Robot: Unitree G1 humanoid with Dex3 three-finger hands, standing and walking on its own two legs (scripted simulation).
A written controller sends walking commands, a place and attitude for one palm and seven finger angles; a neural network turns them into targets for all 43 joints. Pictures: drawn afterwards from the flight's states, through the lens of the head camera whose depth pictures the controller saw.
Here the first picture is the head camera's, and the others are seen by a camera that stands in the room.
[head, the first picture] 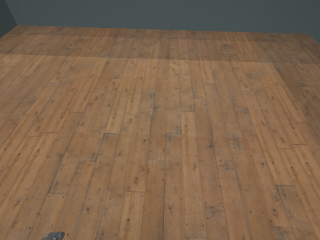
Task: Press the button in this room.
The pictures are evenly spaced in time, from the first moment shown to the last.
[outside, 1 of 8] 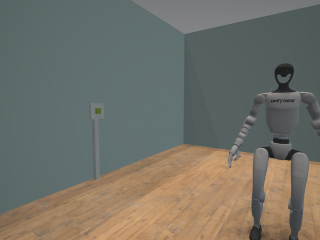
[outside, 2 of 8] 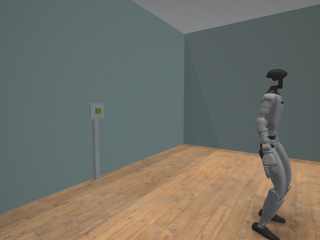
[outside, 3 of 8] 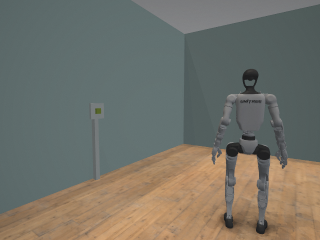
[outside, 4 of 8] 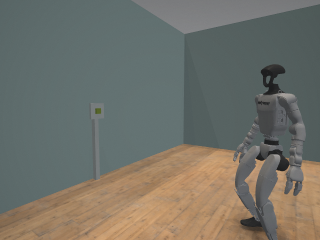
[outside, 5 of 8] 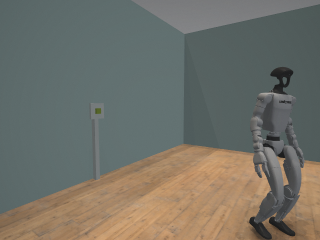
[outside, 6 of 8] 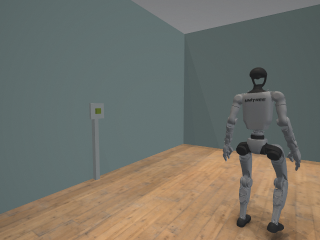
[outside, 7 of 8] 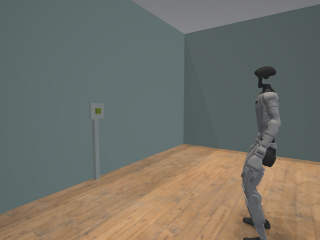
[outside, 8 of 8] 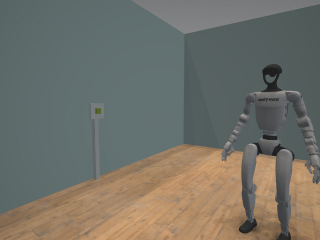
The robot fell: no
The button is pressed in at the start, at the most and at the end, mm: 0 0 0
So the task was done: no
